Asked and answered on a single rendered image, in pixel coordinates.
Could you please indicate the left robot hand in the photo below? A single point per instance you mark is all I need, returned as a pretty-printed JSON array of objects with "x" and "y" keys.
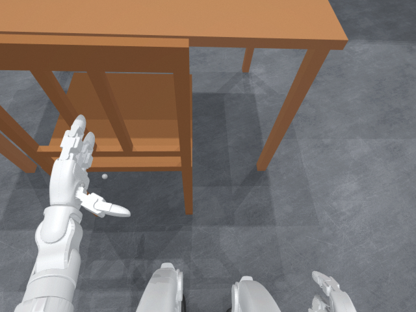
[{"x": 69, "y": 171}]

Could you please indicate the robot right thigh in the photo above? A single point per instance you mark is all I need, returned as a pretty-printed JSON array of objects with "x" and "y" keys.
[{"x": 251, "y": 296}]

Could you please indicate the robot left thigh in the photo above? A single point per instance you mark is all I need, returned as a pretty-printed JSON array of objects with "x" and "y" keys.
[{"x": 164, "y": 289}]

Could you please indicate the table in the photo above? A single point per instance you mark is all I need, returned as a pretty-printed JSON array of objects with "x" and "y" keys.
[{"x": 277, "y": 24}]

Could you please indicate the left robot forearm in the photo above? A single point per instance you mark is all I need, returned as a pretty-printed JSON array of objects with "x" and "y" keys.
[{"x": 54, "y": 276}]

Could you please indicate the right robot hand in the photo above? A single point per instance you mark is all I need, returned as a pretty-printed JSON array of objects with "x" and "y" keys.
[{"x": 339, "y": 300}]

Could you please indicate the robot thigh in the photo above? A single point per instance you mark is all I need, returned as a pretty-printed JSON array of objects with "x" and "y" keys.
[
  {"x": 251, "y": 296},
  {"x": 164, "y": 289}
]

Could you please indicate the chair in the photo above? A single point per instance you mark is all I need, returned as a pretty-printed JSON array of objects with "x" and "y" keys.
[{"x": 142, "y": 122}]

